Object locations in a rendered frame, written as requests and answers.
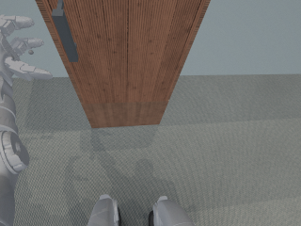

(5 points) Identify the robot left shin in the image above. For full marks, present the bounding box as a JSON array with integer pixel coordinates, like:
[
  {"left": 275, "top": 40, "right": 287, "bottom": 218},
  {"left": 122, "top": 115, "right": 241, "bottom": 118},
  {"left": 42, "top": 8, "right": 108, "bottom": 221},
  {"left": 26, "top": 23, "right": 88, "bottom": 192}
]
[{"left": 99, "top": 194, "right": 119, "bottom": 226}]

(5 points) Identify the cupboard door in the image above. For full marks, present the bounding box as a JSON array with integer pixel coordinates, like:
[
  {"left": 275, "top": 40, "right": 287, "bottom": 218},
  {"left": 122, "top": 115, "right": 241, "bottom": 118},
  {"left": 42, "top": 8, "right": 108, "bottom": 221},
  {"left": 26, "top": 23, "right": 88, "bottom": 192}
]
[{"left": 41, "top": 0, "right": 206, "bottom": 105}]

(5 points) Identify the handle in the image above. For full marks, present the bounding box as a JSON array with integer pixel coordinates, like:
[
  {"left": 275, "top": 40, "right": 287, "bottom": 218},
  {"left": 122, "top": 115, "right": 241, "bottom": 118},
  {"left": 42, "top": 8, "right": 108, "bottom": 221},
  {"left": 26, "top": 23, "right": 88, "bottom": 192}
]
[{"left": 51, "top": 0, "right": 79, "bottom": 62}]

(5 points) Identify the left robot upper arm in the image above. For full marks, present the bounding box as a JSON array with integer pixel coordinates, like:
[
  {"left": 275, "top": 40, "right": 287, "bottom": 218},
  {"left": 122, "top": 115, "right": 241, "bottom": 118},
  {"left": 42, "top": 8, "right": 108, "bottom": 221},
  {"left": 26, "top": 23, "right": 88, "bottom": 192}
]
[{"left": 0, "top": 130, "right": 30, "bottom": 226}]

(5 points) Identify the robot left thigh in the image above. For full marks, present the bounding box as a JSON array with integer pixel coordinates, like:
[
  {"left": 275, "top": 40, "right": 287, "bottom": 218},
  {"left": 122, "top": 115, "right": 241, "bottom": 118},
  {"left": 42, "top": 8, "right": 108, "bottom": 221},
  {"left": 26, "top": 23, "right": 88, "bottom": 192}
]
[{"left": 87, "top": 198, "right": 119, "bottom": 226}]

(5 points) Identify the robot left forearm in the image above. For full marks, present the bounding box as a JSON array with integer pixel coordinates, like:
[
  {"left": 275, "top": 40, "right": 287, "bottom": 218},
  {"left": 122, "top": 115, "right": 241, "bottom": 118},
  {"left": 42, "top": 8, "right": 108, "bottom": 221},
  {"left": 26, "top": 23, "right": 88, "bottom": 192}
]
[{"left": 0, "top": 67, "right": 19, "bottom": 136}]

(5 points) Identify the left robot hand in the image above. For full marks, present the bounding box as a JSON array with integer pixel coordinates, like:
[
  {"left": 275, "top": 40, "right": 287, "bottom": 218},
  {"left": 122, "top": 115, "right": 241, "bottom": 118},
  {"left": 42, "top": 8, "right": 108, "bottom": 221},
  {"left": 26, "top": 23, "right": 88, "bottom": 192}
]
[{"left": 0, "top": 14, "right": 53, "bottom": 81}]

